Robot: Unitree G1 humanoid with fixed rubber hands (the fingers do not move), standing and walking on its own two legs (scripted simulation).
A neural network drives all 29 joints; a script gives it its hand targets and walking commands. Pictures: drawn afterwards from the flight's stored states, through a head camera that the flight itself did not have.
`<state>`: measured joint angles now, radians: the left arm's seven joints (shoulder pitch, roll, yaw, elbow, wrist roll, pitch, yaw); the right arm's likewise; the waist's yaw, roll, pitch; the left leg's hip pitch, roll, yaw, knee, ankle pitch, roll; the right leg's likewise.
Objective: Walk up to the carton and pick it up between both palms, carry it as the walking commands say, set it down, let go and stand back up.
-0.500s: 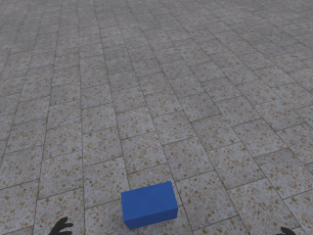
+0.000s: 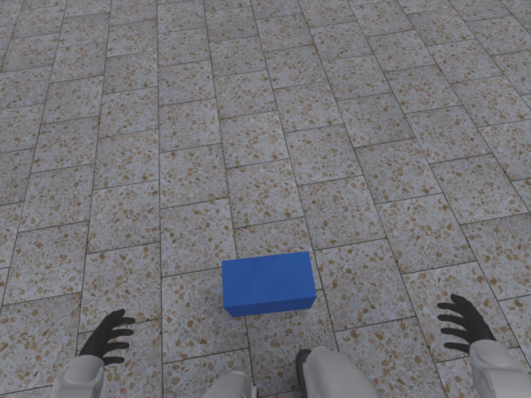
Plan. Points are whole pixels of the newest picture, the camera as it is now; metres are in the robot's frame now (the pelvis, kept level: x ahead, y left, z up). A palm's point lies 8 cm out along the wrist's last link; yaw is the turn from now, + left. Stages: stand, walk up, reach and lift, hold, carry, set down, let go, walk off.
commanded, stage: reach and lift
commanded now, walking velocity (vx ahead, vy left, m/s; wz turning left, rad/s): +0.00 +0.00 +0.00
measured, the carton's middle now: (268, 286) +0.40 +0.02 -0.65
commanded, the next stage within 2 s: none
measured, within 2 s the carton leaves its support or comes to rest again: neither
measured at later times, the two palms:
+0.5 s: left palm (131, 294) +0.29 +0.26 -0.13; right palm (440, 303) +0.23 -0.29 -0.14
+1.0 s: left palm (156, 249) +0.39 +0.24 -0.18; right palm (382, 234) +0.38 -0.24 -0.19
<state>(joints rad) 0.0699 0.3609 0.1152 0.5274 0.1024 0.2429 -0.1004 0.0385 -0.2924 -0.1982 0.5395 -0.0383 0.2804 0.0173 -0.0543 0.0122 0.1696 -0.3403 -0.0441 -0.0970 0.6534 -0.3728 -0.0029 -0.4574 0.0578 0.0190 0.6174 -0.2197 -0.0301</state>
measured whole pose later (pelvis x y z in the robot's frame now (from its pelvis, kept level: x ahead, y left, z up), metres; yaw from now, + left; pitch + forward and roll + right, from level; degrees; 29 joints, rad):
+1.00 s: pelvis -0.04 +0.00 -0.09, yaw +1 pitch +36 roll +3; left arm -0.80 0.34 0.29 0.85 -0.05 0.10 -0.09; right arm -0.80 -0.28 -0.25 0.78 0.04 0.15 0.02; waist -0.03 -0.01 -0.01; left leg -1.29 -0.08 -0.05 1.09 -0.43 -0.02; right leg -1.41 0.04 0.04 1.03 -0.25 -0.02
